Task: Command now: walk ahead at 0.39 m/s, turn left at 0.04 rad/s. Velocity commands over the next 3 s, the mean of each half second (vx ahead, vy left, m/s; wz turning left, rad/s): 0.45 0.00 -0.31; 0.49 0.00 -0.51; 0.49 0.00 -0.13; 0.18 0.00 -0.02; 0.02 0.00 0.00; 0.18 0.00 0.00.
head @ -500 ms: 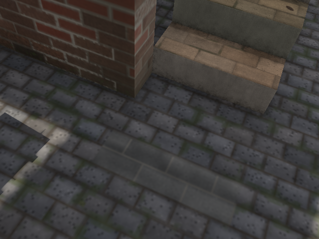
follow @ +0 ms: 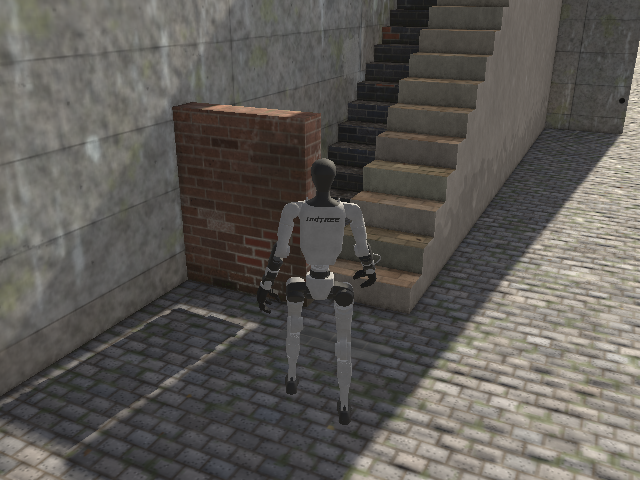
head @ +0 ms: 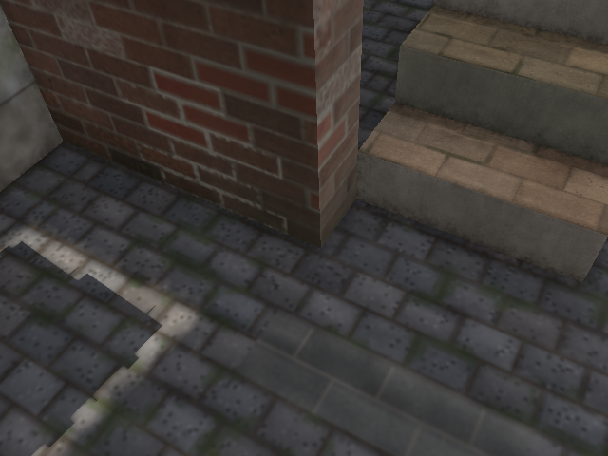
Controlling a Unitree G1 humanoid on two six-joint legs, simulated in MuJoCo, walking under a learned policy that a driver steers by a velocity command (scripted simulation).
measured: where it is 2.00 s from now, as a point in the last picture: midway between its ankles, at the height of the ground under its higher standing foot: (439, 319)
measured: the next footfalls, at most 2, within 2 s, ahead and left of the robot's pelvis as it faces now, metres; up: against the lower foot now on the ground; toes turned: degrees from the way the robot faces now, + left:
left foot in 0.14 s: +0.19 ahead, +0.15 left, +0.00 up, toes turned +0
right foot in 0.68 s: +0.46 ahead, -0.14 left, +0.00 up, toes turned -21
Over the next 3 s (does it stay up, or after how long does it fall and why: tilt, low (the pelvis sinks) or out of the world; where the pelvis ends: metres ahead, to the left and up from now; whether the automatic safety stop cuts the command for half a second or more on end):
stays up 0.90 -0.23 0.00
